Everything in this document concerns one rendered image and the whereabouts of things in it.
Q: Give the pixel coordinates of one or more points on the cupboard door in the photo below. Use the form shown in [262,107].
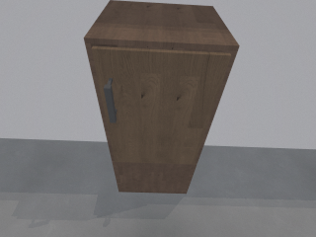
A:
[164,100]

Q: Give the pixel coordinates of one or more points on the handle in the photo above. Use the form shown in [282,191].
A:
[112,111]

